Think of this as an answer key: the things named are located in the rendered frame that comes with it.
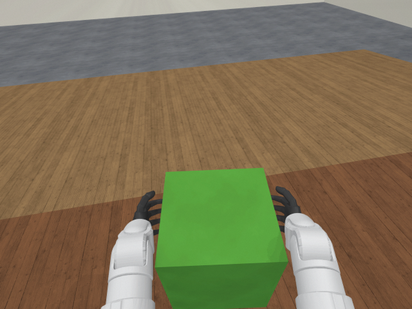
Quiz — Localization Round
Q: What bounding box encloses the left robot hand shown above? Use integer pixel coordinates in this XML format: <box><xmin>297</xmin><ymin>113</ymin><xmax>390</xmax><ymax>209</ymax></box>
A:
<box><xmin>133</xmin><ymin>191</ymin><xmax>163</xmax><ymax>235</ymax></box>

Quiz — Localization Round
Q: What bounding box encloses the carton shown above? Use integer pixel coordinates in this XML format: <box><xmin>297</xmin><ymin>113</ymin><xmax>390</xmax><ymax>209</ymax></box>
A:
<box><xmin>155</xmin><ymin>168</ymin><xmax>288</xmax><ymax>309</ymax></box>

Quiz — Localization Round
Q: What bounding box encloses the left robot forearm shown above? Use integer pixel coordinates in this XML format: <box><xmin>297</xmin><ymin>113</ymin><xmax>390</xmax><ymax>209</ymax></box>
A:
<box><xmin>101</xmin><ymin>219</ymin><xmax>155</xmax><ymax>309</ymax></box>

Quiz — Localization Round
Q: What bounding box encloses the right robot hand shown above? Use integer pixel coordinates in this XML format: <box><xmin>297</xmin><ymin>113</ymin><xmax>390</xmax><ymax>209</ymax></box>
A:
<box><xmin>271</xmin><ymin>186</ymin><xmax>301</xmax><ymax>233</ymax></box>

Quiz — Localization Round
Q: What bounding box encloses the right robot forearm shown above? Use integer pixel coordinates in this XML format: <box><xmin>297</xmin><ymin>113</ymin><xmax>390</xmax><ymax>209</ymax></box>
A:
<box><xmin>285</xmin><ymin>213</ymin><xmax>355</xmax><ymax>309</ymax></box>

